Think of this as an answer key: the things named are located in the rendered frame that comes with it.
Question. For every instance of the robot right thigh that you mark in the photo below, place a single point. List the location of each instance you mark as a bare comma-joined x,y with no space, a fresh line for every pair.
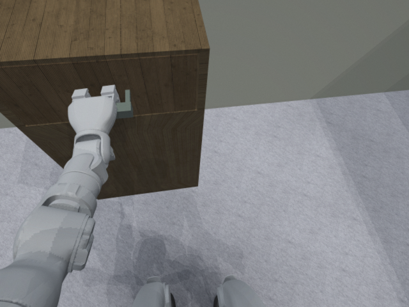
236,293

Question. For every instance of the cabinet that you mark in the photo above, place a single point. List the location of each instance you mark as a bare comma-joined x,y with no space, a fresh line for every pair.
153,152

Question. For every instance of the left robot forearm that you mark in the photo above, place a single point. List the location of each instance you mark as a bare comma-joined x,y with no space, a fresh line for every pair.
80,183

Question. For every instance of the drawer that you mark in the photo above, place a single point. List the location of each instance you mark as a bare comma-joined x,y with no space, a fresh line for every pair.
41,93

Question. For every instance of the left robot hand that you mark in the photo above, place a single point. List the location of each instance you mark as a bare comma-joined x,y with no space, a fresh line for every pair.
94,113

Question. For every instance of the handle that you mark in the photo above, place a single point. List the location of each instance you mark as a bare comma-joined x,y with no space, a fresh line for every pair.
125,109

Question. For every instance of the robot thigh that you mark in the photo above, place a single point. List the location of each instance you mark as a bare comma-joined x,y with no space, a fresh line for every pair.
153,294
236,293

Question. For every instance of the left robot upper arm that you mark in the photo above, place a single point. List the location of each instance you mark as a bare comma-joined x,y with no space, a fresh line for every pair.
54,243

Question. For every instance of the robot left thigh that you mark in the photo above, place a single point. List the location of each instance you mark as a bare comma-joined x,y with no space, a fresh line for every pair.
153,294

